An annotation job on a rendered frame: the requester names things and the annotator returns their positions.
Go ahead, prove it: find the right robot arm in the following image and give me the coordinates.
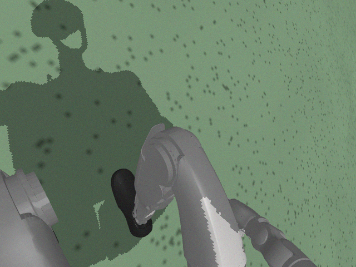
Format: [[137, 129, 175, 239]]
[[245, 216, 317, 267]]

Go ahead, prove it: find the right robot hand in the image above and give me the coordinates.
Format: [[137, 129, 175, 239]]
[[228, 198, 260, 237]]

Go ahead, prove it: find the right robot foot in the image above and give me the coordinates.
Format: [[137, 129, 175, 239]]
[[111, 169, 152, 238]]

